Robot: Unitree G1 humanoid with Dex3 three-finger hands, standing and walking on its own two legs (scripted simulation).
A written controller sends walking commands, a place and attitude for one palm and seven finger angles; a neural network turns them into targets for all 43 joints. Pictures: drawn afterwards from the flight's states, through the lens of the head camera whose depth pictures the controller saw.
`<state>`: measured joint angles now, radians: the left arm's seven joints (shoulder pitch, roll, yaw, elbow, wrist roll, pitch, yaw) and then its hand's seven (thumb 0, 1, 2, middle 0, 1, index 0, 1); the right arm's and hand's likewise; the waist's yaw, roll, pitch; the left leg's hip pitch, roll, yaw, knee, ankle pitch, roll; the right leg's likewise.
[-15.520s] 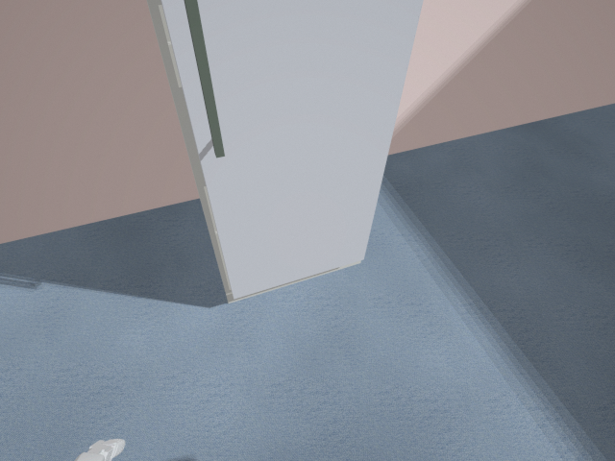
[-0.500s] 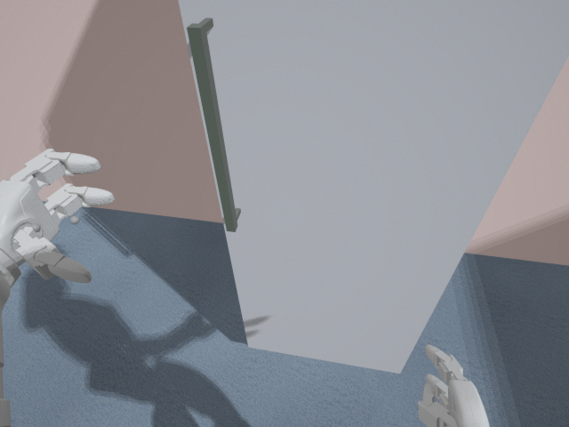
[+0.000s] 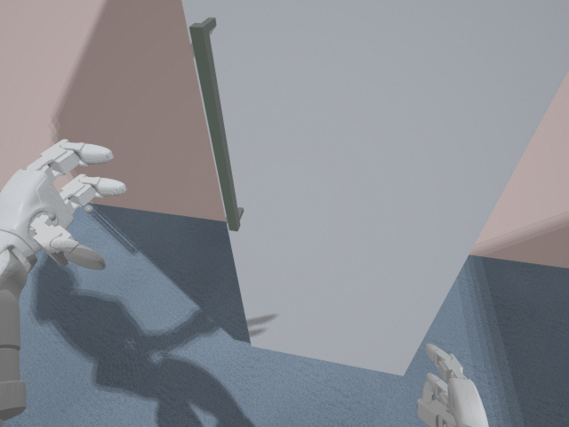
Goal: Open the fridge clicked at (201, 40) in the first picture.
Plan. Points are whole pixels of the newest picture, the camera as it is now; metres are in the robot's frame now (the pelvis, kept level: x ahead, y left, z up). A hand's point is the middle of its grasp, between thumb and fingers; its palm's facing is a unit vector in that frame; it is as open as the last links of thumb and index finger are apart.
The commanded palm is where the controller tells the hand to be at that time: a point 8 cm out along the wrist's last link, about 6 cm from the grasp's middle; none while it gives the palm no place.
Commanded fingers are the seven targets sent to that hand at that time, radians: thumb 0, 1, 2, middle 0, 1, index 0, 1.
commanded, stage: move the hooked fingers beside the handle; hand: left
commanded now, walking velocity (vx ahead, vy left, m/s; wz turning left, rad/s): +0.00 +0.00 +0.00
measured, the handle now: (224, 143) +0.51 +0.17 +0.16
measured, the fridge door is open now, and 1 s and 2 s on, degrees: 0 0 0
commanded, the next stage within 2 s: none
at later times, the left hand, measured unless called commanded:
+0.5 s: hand (121, 186) +0.34 +0.25 +0.20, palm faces -0.02 -1.00 -0.06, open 14.0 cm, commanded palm +0.32 +0.30 +0.21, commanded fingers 0.00 -0.50 0.30 -0.30 -1.20 -0.30 -1.20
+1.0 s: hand (155, 160) +0.40 +0.24 +0.20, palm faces -0.04 -1.00 -0.03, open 14.0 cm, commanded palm +0.39 +0.29 +0.21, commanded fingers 0.00 -0.50 0.30 -0.30 -1.20 -0.30 -1.20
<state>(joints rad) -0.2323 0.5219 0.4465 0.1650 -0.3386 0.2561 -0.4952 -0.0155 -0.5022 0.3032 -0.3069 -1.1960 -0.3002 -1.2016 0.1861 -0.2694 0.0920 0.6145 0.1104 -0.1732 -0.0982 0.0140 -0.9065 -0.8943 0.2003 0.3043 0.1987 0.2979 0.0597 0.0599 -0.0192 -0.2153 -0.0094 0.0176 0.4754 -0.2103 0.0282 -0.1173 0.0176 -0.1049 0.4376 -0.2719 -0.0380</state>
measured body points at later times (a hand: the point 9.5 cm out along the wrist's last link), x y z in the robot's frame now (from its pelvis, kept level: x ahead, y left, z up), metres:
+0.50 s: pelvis +0.00 +0.01 +0.00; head -0.02 -0.01 +0.45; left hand +0.33 +0.31 +0.21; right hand +0.18 -0.23 -0.08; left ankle +0.03 +0.10 -0.74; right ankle -0.02 -0.09 -0.74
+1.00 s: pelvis +0.01 +0.01 +0.00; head +0.01 +0.00 +0.45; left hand +0.40 +0.29 +0.20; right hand +0.15 -0.25 -0.09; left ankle +0.03 +0.10 -0.74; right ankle -0.02 -0.09 -0.74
